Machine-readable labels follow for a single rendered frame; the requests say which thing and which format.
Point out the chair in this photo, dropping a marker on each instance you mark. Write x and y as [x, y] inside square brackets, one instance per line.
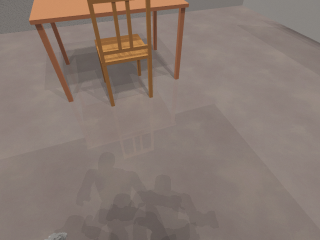
[122, 49]

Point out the table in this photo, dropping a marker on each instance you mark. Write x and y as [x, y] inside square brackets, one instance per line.
[51, 11]

